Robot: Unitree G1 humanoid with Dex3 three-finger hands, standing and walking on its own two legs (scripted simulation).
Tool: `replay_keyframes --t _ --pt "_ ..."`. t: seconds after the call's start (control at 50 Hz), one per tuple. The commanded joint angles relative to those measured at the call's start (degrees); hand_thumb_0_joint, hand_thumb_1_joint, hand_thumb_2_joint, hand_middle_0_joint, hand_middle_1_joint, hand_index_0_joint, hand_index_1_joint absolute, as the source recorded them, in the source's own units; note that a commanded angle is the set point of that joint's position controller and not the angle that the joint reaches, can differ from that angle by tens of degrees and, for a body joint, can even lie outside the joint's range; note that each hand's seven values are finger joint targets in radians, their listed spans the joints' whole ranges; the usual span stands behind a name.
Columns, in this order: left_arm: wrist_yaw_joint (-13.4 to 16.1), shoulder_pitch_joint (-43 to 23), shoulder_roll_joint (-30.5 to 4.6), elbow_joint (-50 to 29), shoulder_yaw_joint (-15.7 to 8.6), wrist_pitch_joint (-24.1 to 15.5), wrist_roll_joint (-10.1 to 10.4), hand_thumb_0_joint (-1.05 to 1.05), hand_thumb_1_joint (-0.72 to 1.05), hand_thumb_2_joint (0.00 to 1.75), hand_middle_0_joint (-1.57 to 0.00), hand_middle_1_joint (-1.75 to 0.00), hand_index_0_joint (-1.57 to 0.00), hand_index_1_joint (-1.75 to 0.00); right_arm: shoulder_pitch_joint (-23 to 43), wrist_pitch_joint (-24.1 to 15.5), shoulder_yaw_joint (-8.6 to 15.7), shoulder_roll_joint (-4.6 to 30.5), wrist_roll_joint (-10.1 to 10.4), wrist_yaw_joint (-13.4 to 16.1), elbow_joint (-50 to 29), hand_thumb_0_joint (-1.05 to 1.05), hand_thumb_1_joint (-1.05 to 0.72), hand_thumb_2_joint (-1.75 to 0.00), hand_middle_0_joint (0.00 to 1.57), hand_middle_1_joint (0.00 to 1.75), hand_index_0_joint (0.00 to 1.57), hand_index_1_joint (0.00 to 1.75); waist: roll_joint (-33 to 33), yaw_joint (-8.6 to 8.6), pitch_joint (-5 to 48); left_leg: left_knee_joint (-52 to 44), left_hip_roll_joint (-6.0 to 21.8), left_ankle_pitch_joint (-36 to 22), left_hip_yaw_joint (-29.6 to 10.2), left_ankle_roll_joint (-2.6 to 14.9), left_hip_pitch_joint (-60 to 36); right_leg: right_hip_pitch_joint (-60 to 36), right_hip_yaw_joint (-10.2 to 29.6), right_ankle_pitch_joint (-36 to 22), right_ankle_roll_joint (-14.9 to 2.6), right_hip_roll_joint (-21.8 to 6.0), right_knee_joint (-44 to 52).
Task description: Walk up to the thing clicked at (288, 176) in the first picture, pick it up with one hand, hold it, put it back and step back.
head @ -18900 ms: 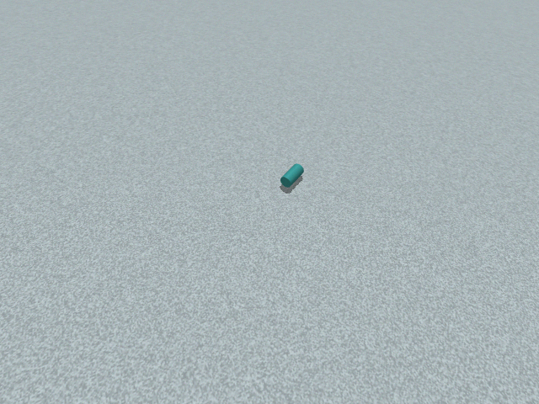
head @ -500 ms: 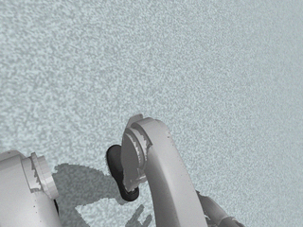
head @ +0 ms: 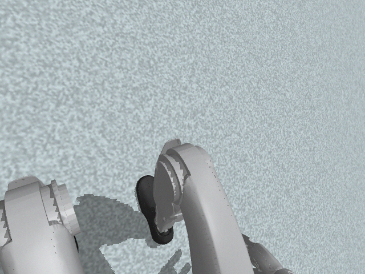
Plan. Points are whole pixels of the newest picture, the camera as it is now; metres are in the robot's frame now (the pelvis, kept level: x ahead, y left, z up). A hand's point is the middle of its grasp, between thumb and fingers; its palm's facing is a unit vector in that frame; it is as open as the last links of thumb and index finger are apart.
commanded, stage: settle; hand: left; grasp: from above
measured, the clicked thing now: out of the picture +0.47 +0.36 -0.26
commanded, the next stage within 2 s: lift in 0.52 s
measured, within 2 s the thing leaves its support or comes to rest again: neither
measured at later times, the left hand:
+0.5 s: hand out of the picture +0.45 +0.36 -0.13, palm faces -0.47 -0.07 -0.88, open 9.3 cm
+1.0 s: hand out of the picture +0.42 +0.36 -0.06, palm faces -0.49 -0.11 -0.87, open 9.4 cm
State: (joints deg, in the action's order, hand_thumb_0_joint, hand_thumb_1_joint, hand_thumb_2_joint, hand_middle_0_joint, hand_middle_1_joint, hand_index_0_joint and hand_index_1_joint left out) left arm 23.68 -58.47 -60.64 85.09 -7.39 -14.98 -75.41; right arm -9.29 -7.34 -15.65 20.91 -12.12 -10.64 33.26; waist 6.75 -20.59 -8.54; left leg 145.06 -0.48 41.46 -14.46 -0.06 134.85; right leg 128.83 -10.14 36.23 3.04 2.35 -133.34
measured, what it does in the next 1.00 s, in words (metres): rises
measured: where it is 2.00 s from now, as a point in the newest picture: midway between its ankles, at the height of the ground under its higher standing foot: (117, 244)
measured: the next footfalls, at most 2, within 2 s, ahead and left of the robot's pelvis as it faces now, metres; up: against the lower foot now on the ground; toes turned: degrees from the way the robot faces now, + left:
none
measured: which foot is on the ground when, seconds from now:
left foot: down 0.00-1.00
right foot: down 0.00-1.00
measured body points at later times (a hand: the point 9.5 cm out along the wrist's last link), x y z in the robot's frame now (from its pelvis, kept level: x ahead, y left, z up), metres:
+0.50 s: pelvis -0.01 +0.00 +0.03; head +0.23 +0.11 +0.39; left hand +0.47 +0.36 -0.08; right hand +0.09 -0.27 -0.06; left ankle +0.06 +0.12 -0.28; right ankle +0.12 -0.12 -0.28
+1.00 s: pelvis -0.01 +0.00 +0.07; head +0.21 +0.09 +0.45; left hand +0.44 +0.36 -0.01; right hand +0.07 -0.27 -0.03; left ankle +0.06 +0.12 -0.28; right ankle +0.12 -0.12 -0.28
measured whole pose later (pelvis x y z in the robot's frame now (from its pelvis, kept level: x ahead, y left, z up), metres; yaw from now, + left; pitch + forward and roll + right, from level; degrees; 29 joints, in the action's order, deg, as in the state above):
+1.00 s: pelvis -0.01 +0.00 +0.07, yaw +8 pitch +36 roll -9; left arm 2.7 -49.3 -45.0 62.1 -2.4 -13.0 -65.2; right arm -13.0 5.1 -4.3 16.9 -3.4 -5.4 35.5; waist -2.1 -12.9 5.2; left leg 128.8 -1.3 37.2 -6.6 0.9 127.8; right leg 123.5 -4.0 35.5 2.3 -0.4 -122.7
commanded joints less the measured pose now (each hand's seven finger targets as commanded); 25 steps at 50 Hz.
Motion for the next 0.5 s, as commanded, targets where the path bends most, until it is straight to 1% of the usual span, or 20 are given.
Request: replay_keyframes --t 0.0,0.02,0.04,0.06,0.08,0.1,0.12,0.16,0.18,0.22,0.26,0.3,0.32,0.34,0.36,0.38,0.4,0.42,0.46,0.48 --pt "0.29 -13.77 -13.11 -12.56 -0.84 0.18 1.89 0.00 0.77 0.56 -1.09 -0.51 -1.11 -0.49 -10.45 0.93 8.34 17.89 1.15 0.48 0.67 0.00 -0.91 -0.90 0.20 0.30 0.20 0.30 -36.00 0.25 44.28 -16.37 1.69 -18.62 6.67 -0.30 -33.28 -20.62 -4.08 -15.10 -5.47 1.59 10.85" --pt "-0.36 -13.65 -12.22 -13.11 -0.47 0.33 1.96 0.00 0.78 0.55 -1.11 -0.49 -1.13 -0.47 -11.01 1.32 8.79 17.42 1.31 0.33 1.04 0.00 -0.91 -0.90 0.20 0.30 0.20 0.30 -35.98 0.69 43.91 -16.88 1.49 -18.34 6.78 -0.36 -33.11 -20.06 -3.81 -14.68 -5.59 1.45 10.98" --pt "-0.90 -15.36 -10.76 -14.95 0.26 0.39 2.09 0.00 0.79 0.54 -1.11 -0.49 -1.13 -0.47 -11.51 1.76 8.95 17.06 1.44 0.27 1.39 0.00 -0.90 -0.90 0.20 0.30 0.20 0.30 -35.98 0.36 43.89 -17.51 1.35 -17.83 6.72 -0.37 -32.67 -19.70 -3.87 -14.57 -5.65 1.31 11.14" --pt "-1.42 -11.95 -10.72 -10.96 -0.64 1.22 1.98 0.00 0.78 0.53 -1.11 -0.48 -1.13 -0.46 -11.41 2.11 9.68 17.29 1.88 0.25 1.31 0.00 -0.90 -0.90 0.20 0.30 0.20 0.30 -33.88 0.77 43.24 -17.50 1.38 -17.49 6.73 -0.09 -32.78 -18.67 -3.61 -14.13 -5.58 1.27 11.24" --pt "-2.15 -16.28 -8.20 -15.64 1.24 0.85 2.71 0.00 0.78 0.52 -1.11 -0.46 -1.13 -0.44 -11.63 2.40 9.79 16.98 2.13 0.25 1.13 0.00 -0.90 -0.90 0.20 0.30 0.20 0.30 -33.70 0.29 42.35 -17.92 0.99 -16.76 6.62 -0.23 -31.74 -17.01 -3.65 -13.56 -5.89 1.01 11.48" --pt "-2.59 -14.91 -7.98 -14.49 1.00 1.11 2.47 0.00 0.77 0.52 -1.11 -0.46 -1.13 -0.45 -10.97 2.71 10.01 16.79 2.49 0.20 0.36 0.00 -0.91 -0.90 0.20 0.30 0.20 0.30 -33.57 0.60 43.15 -18.53 1.15 -15.73 6.58 0.00 -32.19 -17.49 -3.40 -12.81 -5.85 1.02 11.63" --pt "-3.23 -16.42 -5.98 -16.32 2.19 1.06 3.05 0.00 0.79 0.51 -1.12 -0.46 -1.14 -0.44 -11.47 3.11 10.34 16.40 2.76 0.35 1.07 0.00 -0.91 -0.90 0.20 0.30 0.20 0.30 -32.91 0.69 42.49 -18.91 0.88 -15.32 6.65 0.02 -31.80 -15.98 -3.36 -12.64 -5.90 0.84 11.90" --pt "-4.29 -16.51 -6.13 -16.12 2.29 1.27 3.00 0.00 0.80 0.52 -1.14 -0.45 -1.15 -0.44 -11.83 3.58 10.74 15.94 3.31 0.53 1.00 0.00 -0.91 -0.90 0.20 0.30 0.20 0.30 -31.79 1.06 43.29 -19.25 0.61 -14.51 7.13 0.25 -31.06 -16.73 -2.79 -12.25 -5.84 0.64 12.33" --pt "-5.02 -15.67 -4.43 -16.44 2.75 1.39 3.19 0.00 0.81 0.52 -1.15 -0.44 -1.17 -0.43 -12.47 3.85 11.23 15.67 3.46 0.54 1.22 0.00 -0.90 -0.90 0.20 0.30 0.20 0.30 -31.74 0.92 43.44 -20.05 0.45 -15.14 7.18 0.12 -32.21 -16.92 -2.59 -12.69 -5.72 0.37 12.60" --pt "-6.10 -17.48 -4.99 -18.35 3.09 1.51 3.27 0.00 0.80 0.53 -1.16 -0.43 -1.17 -0.42 -12.10 4.80 11.37 14.97 4.03 0.81 0.89 0.00 -0.91 -0.90 0.20 0.30 0.20 0.30 -31.20 1.67 46.46 -20.05 0.36 -15.60 7.93 0.51 -32.17 -18.32 -2.03 -13.19 -5.74 0.46 13.09" --pt "-7.08 -17.33 -2.78 -17.11 3.92 1.95 3.99 0.00 0.79 0.54 -1.14 -0.46 -1.16 -0.45 -12.17 5.48 11.87 14.62 4.40 1.23 0.82 0.00 -0.91 -0.90 0.20 0.30 0.20 0.30 -30.30 1.18 45.22 -20.44 0.21 -15.51 8.22 0.56 -32.12 -17.80 -1.62 -13.14 -5.66 0.21 13.69" --pt "-7.83 -17.95 -3.73 -17.91 3.70 1.99 3.92 0.00 0.76 0.55 -1.13 -0.44 -1.14 -0.44 -11.99 6.26 12.02 14.55 4.73 1.93 0.66 0.00 -0.91 -0.90 0.20 0.30 0.20 0.30 -29.24 1.69 46.18 -21.09 -0.04 -14.36 8.28 0.73 -31.73 -17.63 -1.42 -11.99 -5.82 0.17 14.19" --pt "-8.28 -17.81 -3.96 -16.79 3.42 2.09 3.80 0.00 0.75 0.55 -1.12 -0.44 -1.13 -0.44 -12.26 6.62 12.18 14.56 4.85 2.31 0.70 0.00 -0.91 -0.90 0.20 0.30 0.20 0.30 -29.06 1.98 44.66 -21.52 -0.32 -13.32 8.31 0.69 -30.96 -16.79 -1.20 -10.89 -6.04 -0.03 14.57" --pt "-8.84 -17.50 -3.05 -17.66 3.57 2.06 3.89 0.00 0.75 0.53 -1.12 -0.45 -1.13 -0.44 -12.66 6.86 12.35 14.17 4.90 2.44 0.51 0.00 -0.91 -0.90 0.20 0.30 0.20 0.30 -29.55 1.84 44.58 -22.26 -0.32 -13.86 8.26 0.53 -32.23 -17.28 -1.10 -11.22 -5.92 -0.20 14.77" --pt "-9.19 -18.93 -3.69 -19.38 3.54 1.85 3.97 0.00 0.74 0.53 -1.11 -0.44 -1.12 -0.43 -12.27 7.24 12.16 13.88 4.98 2.62 0.43 0.00 -0.91 -0.90 0.20 0.30 0.20 0.30 -30.30 2.30 46.22 -22.43 -0.28 -13.96 8.59 0.56 -32.35 -17.99 -1.00 -11.12 -6.03 -0.07 14.75" --pt "-9.63 -18.79 -3.53 -19.27 3.53 1.94 4.08 0.00 0.74 0.54 -1.11 -0.45 -1.12 -0.44 -12.75 7.44 12.32 13.48 5.07 2.79 0.36 0.00 -0.91 -0.90 0.20 0.30 0.20 0.30 -29.04 2.04 47.53 -22.24 -0.25 -14.72 8.94 0.81 -33.18 -19.21 -0.69 -11.93 -5.80 -0.03 15.17" --pt "-9.83 -19.78 -4.10 -20.23 3.31 1.75 4.35 0.00 0.72 0.55 -1.10 -0.46 -1.11 -0.45 -12.44 7.76 12.35 13.52 5.18 3.11 0.21 0.00 -0.91 -0.90 0.20 0.30 0.20 0.30 -29.17 2.57 48.44 -22.59 -0.35 -14.56 9.16 0.83 -32.76 -19.51 -0.47 -11.54 -5.97 0.00 15.31" --pt "-10.00 -19.16 -3.61 -19.05 3.24 1.78 4.51 0.00 0.73 0.54 -1.09 -0.47 -1.10 -0.46 -12.64 8.04 12.41 13.83 5.27 3.34 -0.22 0.00 -0.91 -0.90 0.20 0.30 0.20 0.30 -28.48 2.14 46.95 -22.65 -0.73 -14.27 9.08 0.81 -31.74 -18.90 -0.54 -11.18 -6.07 -0.23 15.78" --pt "-10.56 -19.70 -3.65 -20.49 3.33 1.48 4.79 0.00 0.72 0.58 -1.09 -0.48 -1.10 -0.47 -12.78 8.40 12.39 13.23 5.30 3.76 0.04 0.00 -0.91 -0.90 0.20 0.30 0.20 0.30 -28.33 2.34 47.89 -23.09 -0.45 -13.65 9.30 0.92 -32.78 -19.01 -0.36 -10.52 -5.90 -0.14 16.14" --pt "-10.83 -19.38 -3.10 -19.50 3.60 1.47 4.80 0.00 0.73 0.56 -1.09 -0.49 -1.10 -0.48 -12.97 8.50 12.49 13.17 5.33 3.94 0.17 0.00 -0.91 -0.90 0.20 0.30 0.20 0.30 -28.13 1.95 46.92 -23.15 -0.62 -13.42 9.26 0.92 -32.74 -18.78 -0.23 -10.38 -5.92 -0.24 16.50"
